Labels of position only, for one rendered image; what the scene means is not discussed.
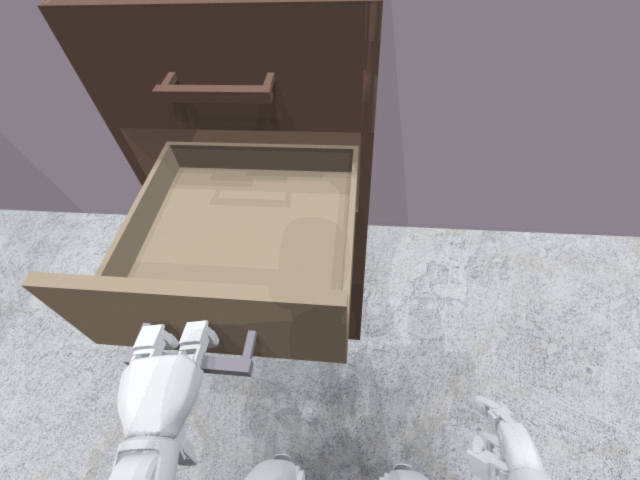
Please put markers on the cabinet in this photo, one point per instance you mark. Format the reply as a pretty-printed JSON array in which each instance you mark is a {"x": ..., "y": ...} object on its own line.
[{"x": 321, "y": 58}]

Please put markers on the right robot hand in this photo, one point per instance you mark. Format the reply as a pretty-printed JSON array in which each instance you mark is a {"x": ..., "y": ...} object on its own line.
[{"x": 495, "y": 458}]

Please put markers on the drawer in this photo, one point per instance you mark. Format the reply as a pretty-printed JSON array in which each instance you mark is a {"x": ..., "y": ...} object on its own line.
[{"x": 248, "y": 236}]

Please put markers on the handle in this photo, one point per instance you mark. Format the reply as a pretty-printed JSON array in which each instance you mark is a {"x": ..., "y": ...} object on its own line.
[
  {"x": 253, "y": 94},
  {"x": 220, "y": 365}
]

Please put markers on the left robot shin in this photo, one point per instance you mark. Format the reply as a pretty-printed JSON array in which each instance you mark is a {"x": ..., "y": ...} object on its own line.
[{"x": 283, "y": 457}]

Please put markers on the robot left thigh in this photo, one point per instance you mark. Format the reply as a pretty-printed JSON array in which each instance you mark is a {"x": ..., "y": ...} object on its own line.
[{"x": 276, "y": 469}]

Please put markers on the left robot hand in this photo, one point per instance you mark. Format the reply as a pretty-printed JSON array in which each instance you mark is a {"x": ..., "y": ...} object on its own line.
[{"x": 157, "y": 392}]

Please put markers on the left robot forearm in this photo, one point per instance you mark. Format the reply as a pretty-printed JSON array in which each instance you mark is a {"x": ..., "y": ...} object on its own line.
[{"x": 146, "y": 458}]

